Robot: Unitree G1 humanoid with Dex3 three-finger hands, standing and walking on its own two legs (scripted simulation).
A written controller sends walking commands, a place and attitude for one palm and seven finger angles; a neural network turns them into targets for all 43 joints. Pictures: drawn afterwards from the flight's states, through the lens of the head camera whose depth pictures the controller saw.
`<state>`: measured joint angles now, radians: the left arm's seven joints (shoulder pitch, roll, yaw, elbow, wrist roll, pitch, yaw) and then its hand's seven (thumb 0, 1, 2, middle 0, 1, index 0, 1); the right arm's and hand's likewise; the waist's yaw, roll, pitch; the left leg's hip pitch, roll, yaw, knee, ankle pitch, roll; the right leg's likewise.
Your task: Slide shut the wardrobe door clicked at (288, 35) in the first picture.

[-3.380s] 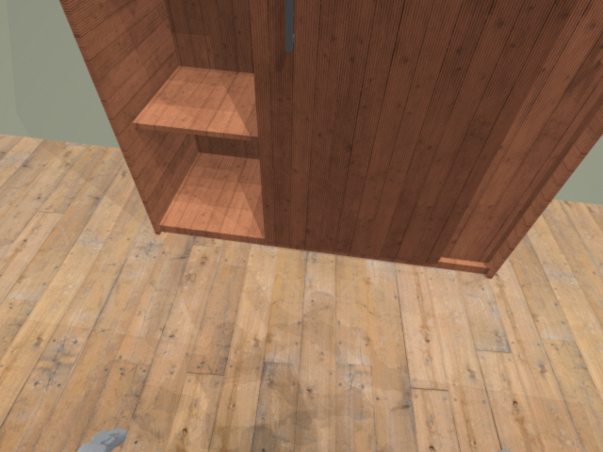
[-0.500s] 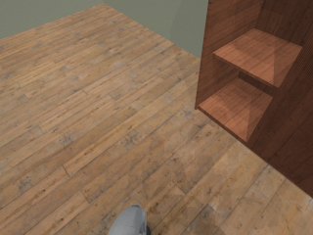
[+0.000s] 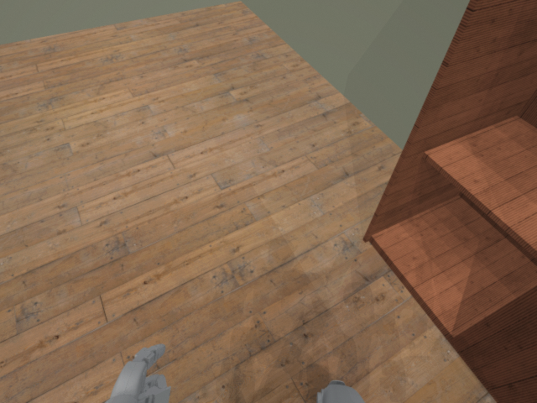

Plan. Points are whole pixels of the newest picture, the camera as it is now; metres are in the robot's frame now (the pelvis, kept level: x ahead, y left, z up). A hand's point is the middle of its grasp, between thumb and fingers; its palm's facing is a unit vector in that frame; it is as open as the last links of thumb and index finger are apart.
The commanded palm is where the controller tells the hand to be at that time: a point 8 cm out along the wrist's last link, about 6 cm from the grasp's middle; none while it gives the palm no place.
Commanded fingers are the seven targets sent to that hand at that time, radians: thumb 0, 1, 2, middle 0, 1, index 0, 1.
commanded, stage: walk to a spot facing it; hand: right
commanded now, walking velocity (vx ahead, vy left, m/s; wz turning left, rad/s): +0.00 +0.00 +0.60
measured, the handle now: out of the picture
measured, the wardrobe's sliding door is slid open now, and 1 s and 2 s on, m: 0.47 0.47 0.47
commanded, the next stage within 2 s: turn to face it in 0.44 s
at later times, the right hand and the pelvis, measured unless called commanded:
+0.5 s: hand (361, 325) +0.28 -0.17 -0.16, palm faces -0.33 +0.90 -0.27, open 7.4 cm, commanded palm none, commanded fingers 0.00 -0.90 -0.90 0.20 0.30 0.20 0.30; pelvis +0.10 -0.01 -0.01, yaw +21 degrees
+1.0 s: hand (358, 332) +0.27 -0.17 -0.18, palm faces -0.22 +0.96 -0.15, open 7.4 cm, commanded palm none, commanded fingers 0.00 -0.90 -0.90 0.20 0.30 0.20 0.30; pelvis +0.14 -0.02 +0.00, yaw +15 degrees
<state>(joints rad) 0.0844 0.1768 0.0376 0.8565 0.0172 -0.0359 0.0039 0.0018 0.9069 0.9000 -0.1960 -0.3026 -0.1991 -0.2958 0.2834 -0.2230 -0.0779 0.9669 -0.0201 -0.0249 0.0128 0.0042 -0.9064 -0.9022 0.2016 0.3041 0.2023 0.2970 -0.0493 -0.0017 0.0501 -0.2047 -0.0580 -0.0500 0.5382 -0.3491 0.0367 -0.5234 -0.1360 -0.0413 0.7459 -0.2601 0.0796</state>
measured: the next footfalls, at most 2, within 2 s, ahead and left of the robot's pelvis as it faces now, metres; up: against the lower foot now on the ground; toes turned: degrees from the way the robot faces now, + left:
right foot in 0.06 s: +0.14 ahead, -0.16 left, +0.00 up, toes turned -5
left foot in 0.50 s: +0.13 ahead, +0.12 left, +0.00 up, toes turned +28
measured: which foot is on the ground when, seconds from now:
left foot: down 0.00-0.06, up 0.08-0.48, down 0.50-0.90, up 0.92-1.00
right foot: up 0.00-0.04, down 0.06-0.50, up 0.52-0.86, down 0.88-1.00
